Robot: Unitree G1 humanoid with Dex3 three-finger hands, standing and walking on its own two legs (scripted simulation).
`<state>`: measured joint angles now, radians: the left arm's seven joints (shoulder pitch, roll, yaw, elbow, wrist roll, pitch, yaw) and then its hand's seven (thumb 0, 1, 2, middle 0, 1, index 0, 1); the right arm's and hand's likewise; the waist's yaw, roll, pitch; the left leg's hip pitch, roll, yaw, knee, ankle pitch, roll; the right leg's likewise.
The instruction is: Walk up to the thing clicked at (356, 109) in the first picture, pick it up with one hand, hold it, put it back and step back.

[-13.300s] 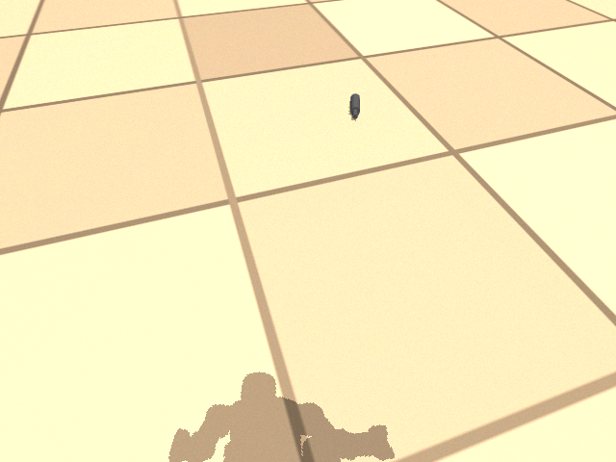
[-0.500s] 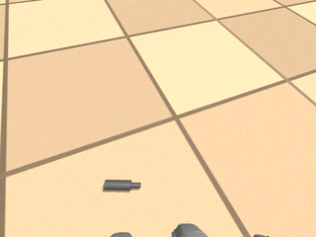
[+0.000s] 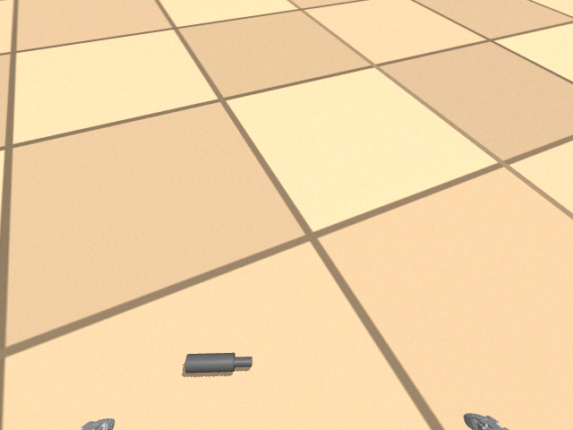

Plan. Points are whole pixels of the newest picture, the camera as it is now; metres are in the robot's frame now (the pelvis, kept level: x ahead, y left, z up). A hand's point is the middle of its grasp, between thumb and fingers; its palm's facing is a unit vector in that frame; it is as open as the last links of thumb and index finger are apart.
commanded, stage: walk up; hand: left
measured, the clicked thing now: (219, 362) +0.43 +0.20 -0.75
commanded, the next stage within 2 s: stand in 0.72 s
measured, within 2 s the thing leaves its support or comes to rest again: neither
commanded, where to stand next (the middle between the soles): +0.05 +0.00 m, yaw +0 degrees
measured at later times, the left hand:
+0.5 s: hand out of the picture +0.08 +0.25 -0.15, palm faces -0.01 -0.95 -0.32, open 7.4 cm
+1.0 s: hand out of the picture +0.09 +0.25 -0.15, palm faces -0.03 -0.94 -0.34, open 7.4 cm
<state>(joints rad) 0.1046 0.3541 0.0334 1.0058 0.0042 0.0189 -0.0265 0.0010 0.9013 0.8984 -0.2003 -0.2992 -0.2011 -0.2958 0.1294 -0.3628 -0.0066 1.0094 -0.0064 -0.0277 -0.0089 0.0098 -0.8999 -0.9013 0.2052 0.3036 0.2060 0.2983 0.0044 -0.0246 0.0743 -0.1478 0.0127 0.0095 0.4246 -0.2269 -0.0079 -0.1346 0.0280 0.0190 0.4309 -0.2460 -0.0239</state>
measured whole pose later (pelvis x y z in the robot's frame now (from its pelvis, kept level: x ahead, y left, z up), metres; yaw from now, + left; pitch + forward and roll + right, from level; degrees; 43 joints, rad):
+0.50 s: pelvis +0.00 +0.00 +0.00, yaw -1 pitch -2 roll +0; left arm 0.12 0.35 0.04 1.09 0.00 0.02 -0.03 0.00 0.90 0.90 -0.20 -0.30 -0.20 -0.30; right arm 0.14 -0.35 0.00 1.07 -0.01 -0.03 -0.01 0.01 -0.90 -0.90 0.21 0.30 0.21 0.30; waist -0.01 0.00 0.07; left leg -0.12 0.02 0.02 0.35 -0.19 -0.01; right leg -0.11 0.04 0.03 0.35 -0.20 -0.03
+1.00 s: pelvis +0.00 +0.00 +0.01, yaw -1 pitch -2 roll +0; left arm 0.10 0.35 0.01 1.12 0.00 -0.02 -0.01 0.00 0.90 0.90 -0.20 -0.30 -0.20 -0.30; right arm 0.11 -0.35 0.01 1.12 -0.01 -0.02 0.01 0.01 -0.90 -0.90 0.20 0.30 0.20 0.30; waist -0.01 0.00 0.06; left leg -0.10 0.01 0.02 0.30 -0.17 -0.01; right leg -0.09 0.03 0.03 0.30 -0.18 -0.02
